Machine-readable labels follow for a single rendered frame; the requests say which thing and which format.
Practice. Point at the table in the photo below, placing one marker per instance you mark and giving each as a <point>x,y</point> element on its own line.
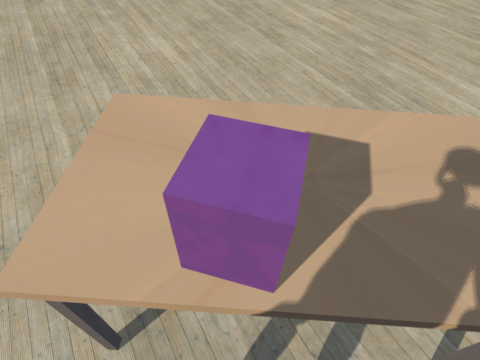
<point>387,231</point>

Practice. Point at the carton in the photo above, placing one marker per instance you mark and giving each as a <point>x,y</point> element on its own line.
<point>233,201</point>

